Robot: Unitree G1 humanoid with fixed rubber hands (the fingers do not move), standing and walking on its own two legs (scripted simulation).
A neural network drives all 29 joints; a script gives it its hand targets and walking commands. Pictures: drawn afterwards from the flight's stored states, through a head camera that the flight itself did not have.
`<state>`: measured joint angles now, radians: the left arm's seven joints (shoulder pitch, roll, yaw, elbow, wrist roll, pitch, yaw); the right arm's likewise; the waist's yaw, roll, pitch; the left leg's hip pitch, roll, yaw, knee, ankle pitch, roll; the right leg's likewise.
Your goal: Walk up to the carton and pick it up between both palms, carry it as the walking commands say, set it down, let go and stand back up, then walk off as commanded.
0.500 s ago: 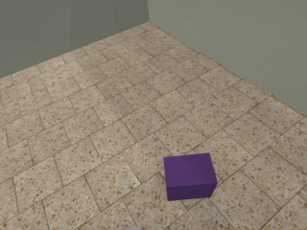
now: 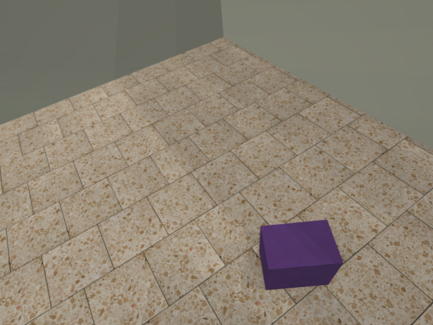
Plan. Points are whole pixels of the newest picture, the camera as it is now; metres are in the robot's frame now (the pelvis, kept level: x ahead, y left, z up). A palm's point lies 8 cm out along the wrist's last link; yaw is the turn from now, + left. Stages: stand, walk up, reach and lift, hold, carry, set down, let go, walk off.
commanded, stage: walk off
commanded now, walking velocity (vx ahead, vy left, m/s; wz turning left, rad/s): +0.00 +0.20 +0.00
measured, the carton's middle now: (295, 256) +0.50 -0.24 -0.64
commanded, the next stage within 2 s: stand in 0.64 s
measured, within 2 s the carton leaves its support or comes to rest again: neither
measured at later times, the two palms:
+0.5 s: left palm out of the picture +0.04 +0.40 -0.12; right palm out of the picture +0.04 -0.11 -0.12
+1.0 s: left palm out of the picture +0.00 +0.44 -0.14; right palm out of the picture +0.03 -0.02 -0.14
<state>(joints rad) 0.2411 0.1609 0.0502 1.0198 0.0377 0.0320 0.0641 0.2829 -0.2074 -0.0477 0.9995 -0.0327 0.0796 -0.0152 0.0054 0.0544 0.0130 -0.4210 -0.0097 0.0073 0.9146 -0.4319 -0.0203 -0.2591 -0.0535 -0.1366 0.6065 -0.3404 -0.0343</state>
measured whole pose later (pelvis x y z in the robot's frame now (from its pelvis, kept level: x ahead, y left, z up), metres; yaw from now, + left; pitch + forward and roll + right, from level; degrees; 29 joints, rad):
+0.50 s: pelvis +0.01 +0.13 +0.01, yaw +0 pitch +1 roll +0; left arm 0.23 0.23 0.09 1.03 0.03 0.06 0.06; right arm 0.26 -0.19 -0.04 0.96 -0.04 0.04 -0.03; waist -0.01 -0.01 0.02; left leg -0.26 0.01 0.11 0.46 -0.22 0.04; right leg -0.42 -0.04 -0.13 0.97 -0.51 -0.01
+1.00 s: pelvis +0.01 +0.21 +0.00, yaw +1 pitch -1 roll +1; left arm 0.30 0.17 0.06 1.06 0.02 0.02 0.03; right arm 0.28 -0.16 -0.04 1.06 -0.02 0.02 -0.04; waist 0.03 -0.03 0.02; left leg -0.24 0.05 0.07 0.52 -0.26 -0.03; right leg -0.21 -0.12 -0.11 0.59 -0.36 0.04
